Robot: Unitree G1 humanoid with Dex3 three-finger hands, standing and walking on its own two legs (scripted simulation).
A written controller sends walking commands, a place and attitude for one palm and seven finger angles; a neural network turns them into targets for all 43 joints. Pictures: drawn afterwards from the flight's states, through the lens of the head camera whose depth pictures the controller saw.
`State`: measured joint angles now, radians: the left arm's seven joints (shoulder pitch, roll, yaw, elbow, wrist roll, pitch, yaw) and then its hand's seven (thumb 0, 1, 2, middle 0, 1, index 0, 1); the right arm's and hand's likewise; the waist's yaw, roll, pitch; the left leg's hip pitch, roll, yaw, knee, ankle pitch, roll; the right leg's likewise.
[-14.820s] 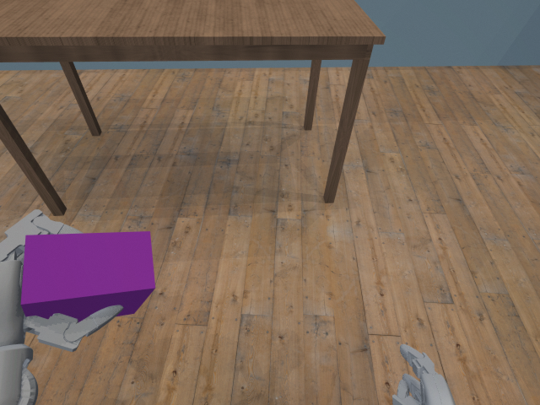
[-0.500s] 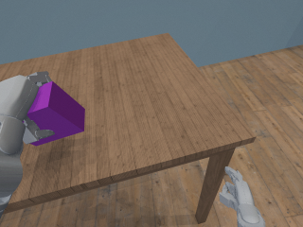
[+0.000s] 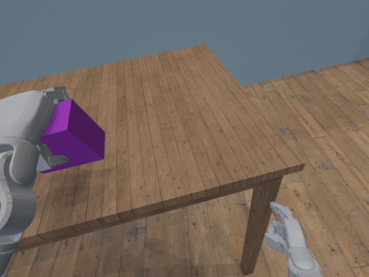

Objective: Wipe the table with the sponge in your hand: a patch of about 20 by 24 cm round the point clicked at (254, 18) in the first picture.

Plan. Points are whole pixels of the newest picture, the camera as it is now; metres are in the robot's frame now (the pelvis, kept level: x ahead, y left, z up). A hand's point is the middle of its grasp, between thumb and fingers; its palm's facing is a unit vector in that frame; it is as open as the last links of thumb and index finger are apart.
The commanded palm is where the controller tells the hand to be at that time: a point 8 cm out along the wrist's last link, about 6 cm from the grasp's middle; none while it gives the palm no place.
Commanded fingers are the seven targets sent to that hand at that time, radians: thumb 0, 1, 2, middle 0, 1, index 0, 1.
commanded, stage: turn the palm down, sponge in hand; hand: left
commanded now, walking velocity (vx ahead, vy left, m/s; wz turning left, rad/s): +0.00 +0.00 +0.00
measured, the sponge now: (62, 144) +0.25 +0.29 +0.21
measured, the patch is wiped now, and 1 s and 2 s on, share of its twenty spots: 0.00 0.00 0.00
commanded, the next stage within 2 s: move the sponge above the wiping area in 0.18 s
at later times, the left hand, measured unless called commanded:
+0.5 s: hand (57, 130) +0.25 +0.27 +0.24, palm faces +0.28 -0.04 -0.96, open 10.1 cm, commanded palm +0.20 +0.27 +0.30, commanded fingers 0.00 0.10 1.30 -1.20 -1.60 -1.20 -1.60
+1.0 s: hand (64, 135) +0.26 +0.27 +0.23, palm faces +0.27 -0.06 -0.96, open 10.1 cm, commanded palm +0.20 +0.27 +0.29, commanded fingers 0.00 0.10 1.30 -1.20 -1.60 -1.20 -1.60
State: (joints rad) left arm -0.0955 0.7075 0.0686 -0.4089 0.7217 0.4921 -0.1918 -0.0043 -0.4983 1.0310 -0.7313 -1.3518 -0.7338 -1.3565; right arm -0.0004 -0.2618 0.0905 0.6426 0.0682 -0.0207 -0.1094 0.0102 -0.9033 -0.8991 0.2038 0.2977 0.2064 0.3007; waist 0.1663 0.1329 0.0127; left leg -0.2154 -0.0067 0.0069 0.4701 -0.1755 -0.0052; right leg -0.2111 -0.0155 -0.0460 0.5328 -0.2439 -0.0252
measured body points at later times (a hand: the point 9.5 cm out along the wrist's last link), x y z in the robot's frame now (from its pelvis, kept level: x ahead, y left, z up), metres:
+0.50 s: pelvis +0.01 +0.00 +0.00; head -0.01 -0.07 +0.44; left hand +0.23 +0.27 +0.29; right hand +0.28 -0.19 -0.07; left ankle +0.05 +0.13 -0.74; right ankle +0.03 -0.10 -0.74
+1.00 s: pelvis +0.01 +0.00 +0.00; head -0.01 -0.06 +0.45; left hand +0.24 +0.27 +0.28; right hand +0.28 -0.18 -0.07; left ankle +0.05 +0.13 -0.74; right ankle +0.03 -0.10 -0.74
